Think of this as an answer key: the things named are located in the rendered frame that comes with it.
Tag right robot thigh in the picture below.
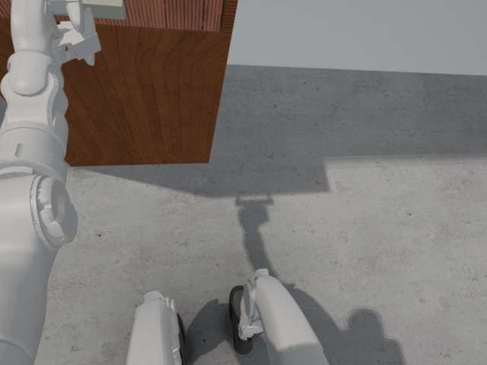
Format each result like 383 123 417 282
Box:
243 276 329 365

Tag drawer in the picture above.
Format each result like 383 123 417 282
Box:
0 0 223 32

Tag robot thigh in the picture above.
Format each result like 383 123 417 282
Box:
243 276 329 365
126 297 179 365

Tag left robot thigh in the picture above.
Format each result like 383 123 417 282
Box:
126 297 179 365

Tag left robot hand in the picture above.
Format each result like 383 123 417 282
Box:
11 0 101 70

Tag handle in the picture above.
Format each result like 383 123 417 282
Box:
10 0 126 20

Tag left robot upper arm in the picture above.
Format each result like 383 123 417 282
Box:
0 174 78 365

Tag cabinet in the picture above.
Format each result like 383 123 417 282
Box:
0 0 238 167

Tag left robot forearm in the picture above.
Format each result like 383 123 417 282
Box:
0 51 68 186

